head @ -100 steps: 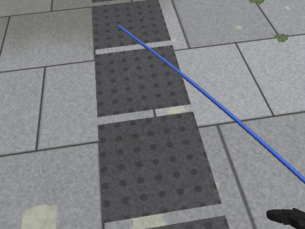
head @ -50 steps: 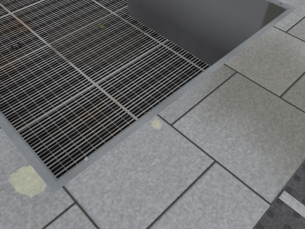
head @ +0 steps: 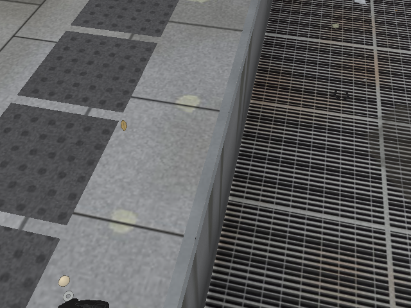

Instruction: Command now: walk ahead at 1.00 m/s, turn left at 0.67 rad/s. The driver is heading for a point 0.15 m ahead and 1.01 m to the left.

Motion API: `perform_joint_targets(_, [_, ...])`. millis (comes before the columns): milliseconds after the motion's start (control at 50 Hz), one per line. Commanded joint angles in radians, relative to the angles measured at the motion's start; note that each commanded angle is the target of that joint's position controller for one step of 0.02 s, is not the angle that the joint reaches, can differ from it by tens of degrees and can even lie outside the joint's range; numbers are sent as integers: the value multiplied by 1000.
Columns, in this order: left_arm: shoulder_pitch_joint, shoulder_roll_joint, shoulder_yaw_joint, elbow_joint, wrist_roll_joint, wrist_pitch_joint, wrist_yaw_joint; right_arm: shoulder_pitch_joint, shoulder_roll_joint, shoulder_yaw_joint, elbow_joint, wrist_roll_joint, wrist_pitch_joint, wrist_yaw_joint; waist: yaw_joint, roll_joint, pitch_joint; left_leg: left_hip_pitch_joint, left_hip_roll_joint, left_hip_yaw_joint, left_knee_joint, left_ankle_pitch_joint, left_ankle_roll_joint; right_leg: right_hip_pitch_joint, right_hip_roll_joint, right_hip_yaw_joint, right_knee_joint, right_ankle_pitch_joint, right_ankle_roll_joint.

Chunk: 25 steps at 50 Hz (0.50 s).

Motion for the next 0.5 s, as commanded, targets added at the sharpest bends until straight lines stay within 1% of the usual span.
perform_joint_targets(20, [104, 231, 81, 19, -7, 2, -41, -98, -50, -23, -179, -5, 0, -38, -28, -438, -152, -375, 19, -112, 433, -165, -85, 418, -317, 348, -230, 989, -263])
perform_joint_targets(40, [7, 192, 81, -42, -62, -17, -49, -43, -106, -37, -134, -46, 8, -46, -56, -218, -125, -329, 121, -140, 444, -178, -102, 307, -402, 392, -284, 921, -308])
perform_joint_targets(60, [-56, 176, 77, -61, -84, -42, -67, -138, -119, -41, -158, -42, 14, -44, -62, -150, -123, -218, 159, -144, 376, -146, -115, 189, -366, 337, -291, 880, -269])
perform_joint_targets(80, [-82, 189, 77, -65, -83, -60, -72, -154, -133, -49, -171, -43, 20, -43, -75, -124, -115, -160, 197, -131, 324, -105, -123, 102, -351, 291, -306, 799, -244])
perform_joint_targets(100, [-101, 213, 81, -69, -75, -74, -71, -181, -128, -50, -180, -47, 31, -34, -74, -133, -120, -99, 219, -93, 303, -73, -121, 39, -335, 241, -324, 767, -234])
perform_joint_targets(120, [-51, 216, 83, -51, -81, -82, -70, -224, -104, -37, -191, -46, 25, -21, -37, -88, -115, -120, 215, -15, 263, -65, -127, 93, -289, 182, -329, 790, -235])
perform_joint_targets(140, [-33, 234, 89, -31, -71, -84, -70, -217, -90, -33, -189, -47, 20, -10, -40, -79, -143, -107, 242, 10, 153, -72, -132, 160, -266, 150, -321, 800, -223])
perform_joint_targets(160, [-21, 248, 96, -19, -70, -80, -73, -204, -84, -28, -180, -46, 15, 2, -44, -65, -154, -39, 285, 57, 26, -94, -135, 173, -227, 94, -321, 790, -186])
perform_joint_targets(180, [-68, 288, 110, -22, -65, -84, -75, -114, -105, -40, -148, -55, 14, 7, -86, -101, -215, 124, 310, 118, 85, -2, -114, 144, -222, 82, -279, 796, -177])
perform_joint_targets(200, [-112, 277, 107, -33, -68, -85, -77, -69, -131, -49, -138, -65, 16, 3, -122, -79, -210, 197, 312, 151, 23, -20, -99, 115, -208, 25, -233, 884, -147])
perform_joint_targets(220, [-117, 277, 104, -39, -81, -79, -77, -67, -150, -54, -131, -69, 9, 8, -138, -54, -226, 287, 308, 160, -96, -40, -75, 131, -185, -5, -150, 982, -115])
perform_joint_targets(240, [-1, 262, 116, -29, -96, -55, -67, -184, -130, -38, -137, -59, 3, 11, -48, 69, -247, 304, 260, 193, -300, 79, -91, 242, -134, -44, -120, 959, -85])
perform_joint_targets(260, [58, 268, 125, -38, -86, -32, -57, -197, -145, -32, -129, -38, -3, 12, -13, 196, -266, 399, 271, 193, -302, 663, -92, 223, -26, -143, 60, 692, -40])
perform_joint_targets(280, [74, 208, 113, -52, -58, -19, -57, -235, -171, -36, -123, -3, -10, 18, 6, 309, -272, 380, 311, 104, -339, 887, -45, 133, 106, -270, 208, -12, 24])
perform_joint_targets(300, [53, 169, 98, -64, -50, -19, -59, -312, -202, -42, -145, 25, -20, 21, 17, 314, -245, 257, 391, -13, -447, 1006, 38, 136, 126, -236, 284, -339, 40])
perform_joint_targets(320, [32, 191, 108, -63, -60, -21, -59, -350, -192, -41, -150, 20, -26, 18, 25, 185, -214, 213, 416, -6, -449, 1099, 52, 171, 102, -200, 287, -336, 40])
perform_joint_targets(340, [68, 179, 107, -58, -90, -18, -40, -365, -182, -35, -153, 15, -32, 5, 38, 195, -235, 245, 452, -13, -450, 1083, 66, 217, 73, -174, 205, -267, 31])
perform_joint_targets(360, [94, 163, 101, -53, -95, -18, -32, -396, -181, -34, -143, 9, -35, -9, 75, 126, -240, 254, 452, -11, -439, 998, 43, 264, 44, -161, 87, -147, 17])
perform_joint_targets(380, [112, 105, 76, -52, -71, -18, -37, -405, -145, -26, -150, 15, -18, -27, 112, 85, -232, 293, 459, -55, -447, 961, 18, 298, -8, -110, -186, -90, -20])
perform_joint_targets(400, [179, 93, 68, -12, -58, -12, -38, -441, -133, -22, -156, 43, -7, -33, 156, 16, -243, 290, 426, -49, -395, 995, -8, 442, 9, -150, -368, 99, -40])
perform_joint_targets(420, [280, 112, 72, 23, -52, -2, -40, -505, -129, -23, -180, 69, -2, -34, 221, -59, -230, 180, 373, -26, -229, 991, -34, 608, -33, -89, -503, 421, -78])
perform_joint_targets(440, [287, 226, 97, 39, -28, 8, -53, -524, -100, -23, -227, 64, -4, -33, 173, -327, -166, -147, 210, 9, 7, 170, -85, 792, -199, 152, -398, 1048, -131])
perform_joint_targets(460, [151, 280, 118, 3, -33, 20, -57, -373, -85, -20, -198, 40, -10, -40, 54, -305, -156, -229, 151, -58, 205, -166, -137, 736, -385, 270, -366, 1300, -251])
perform_joint_targets(480, [46, 272, 122, -44, -67, 21, -61, -333, -141, -35, -167, 20, -21, -31, 2, -173, -132, -233, 204, -68, 333, -117, -176, 614, -408, 205, -426, 1004, -273])
perform_joint_targets(500, [-49, 226, 107, -82, -84, 14, -67, -328, -155, -44, -164, 16, -25, -19, -27, -130, -125, -213, 241, -70, 348, -66, -191, 534, -382, 150, -469, 785, -245])
Next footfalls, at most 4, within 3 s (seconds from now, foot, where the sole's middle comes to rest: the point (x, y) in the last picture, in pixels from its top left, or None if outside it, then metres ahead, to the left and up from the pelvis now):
0.22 left None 0.12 0.12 -0.73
0.42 right None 0.08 -0.07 -0.73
0.72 left None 0.18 0.33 -0.73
1.02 right None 0.23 0.25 -0.73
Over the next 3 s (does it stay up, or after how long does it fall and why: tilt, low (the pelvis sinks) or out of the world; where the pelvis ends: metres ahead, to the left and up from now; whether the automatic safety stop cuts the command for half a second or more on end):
stays up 0.45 1.52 0.05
